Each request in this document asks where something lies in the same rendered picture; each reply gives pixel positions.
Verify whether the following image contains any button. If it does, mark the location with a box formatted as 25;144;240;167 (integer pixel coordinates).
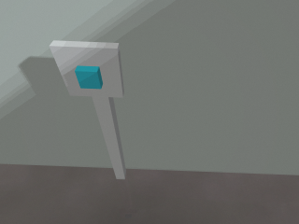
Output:
75;65;103;90

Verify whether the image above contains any panel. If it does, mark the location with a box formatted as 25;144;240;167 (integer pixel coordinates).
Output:
49;40;126;180

